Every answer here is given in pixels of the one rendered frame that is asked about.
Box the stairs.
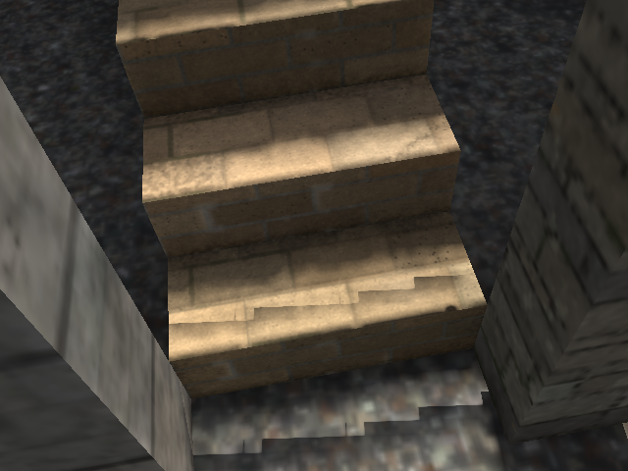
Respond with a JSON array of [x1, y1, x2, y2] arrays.
[[116, 0, 488, 399]]

